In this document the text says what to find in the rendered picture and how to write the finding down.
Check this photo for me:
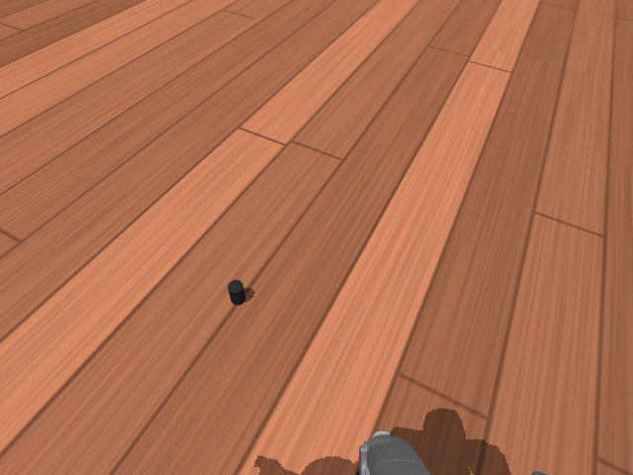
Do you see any can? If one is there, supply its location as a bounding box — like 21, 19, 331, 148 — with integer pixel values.
227, 280, 245, 305

